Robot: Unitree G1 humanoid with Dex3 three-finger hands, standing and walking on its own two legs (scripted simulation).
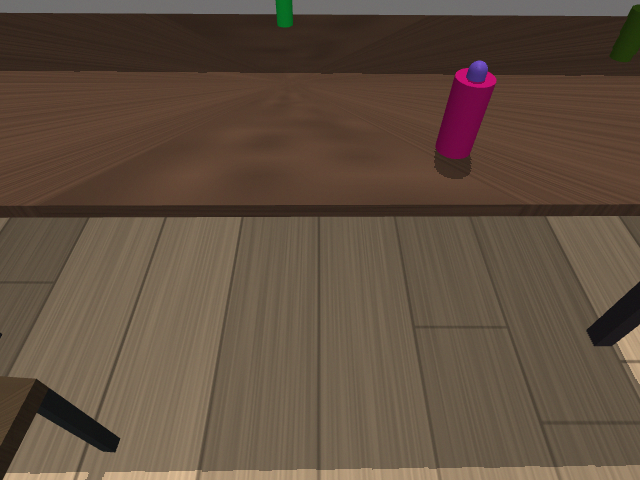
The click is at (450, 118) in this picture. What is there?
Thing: necked bottle
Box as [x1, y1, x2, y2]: [435, 60, 496, 158]
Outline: 483,61 475,61 468,68 460,69 455,74 435,145 436,149 441,154 447,157 462,158 468,155 471,149 496,80 495,77 487,71 487,66
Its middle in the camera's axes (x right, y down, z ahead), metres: +0.28 -0.26 +0.77
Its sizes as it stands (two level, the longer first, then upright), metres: 0.073 0.073 0.185
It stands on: a support 0.75 m high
